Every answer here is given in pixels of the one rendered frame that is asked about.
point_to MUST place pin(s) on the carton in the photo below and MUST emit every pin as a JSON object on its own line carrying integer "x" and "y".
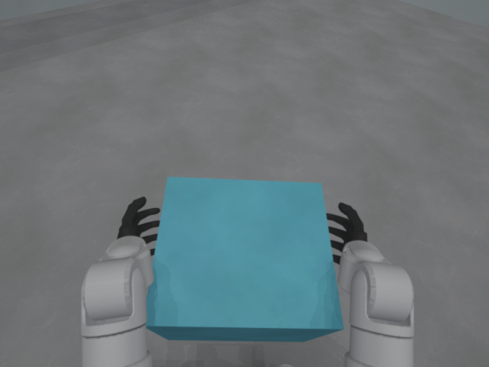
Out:
{"x": 243, "y": 260}

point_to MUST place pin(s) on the left robot forearm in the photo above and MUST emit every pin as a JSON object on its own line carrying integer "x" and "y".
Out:
{"x": 114, "y": 306}

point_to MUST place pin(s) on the right robot forearm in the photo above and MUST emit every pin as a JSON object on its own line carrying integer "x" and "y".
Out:
{"x": 381, "y": 308}

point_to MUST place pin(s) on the robot left hand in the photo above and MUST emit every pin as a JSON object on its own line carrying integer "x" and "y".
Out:
{"x": 132, "y": 217}

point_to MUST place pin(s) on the robot right hand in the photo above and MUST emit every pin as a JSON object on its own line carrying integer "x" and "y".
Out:
{"x": 354, "y": 228}

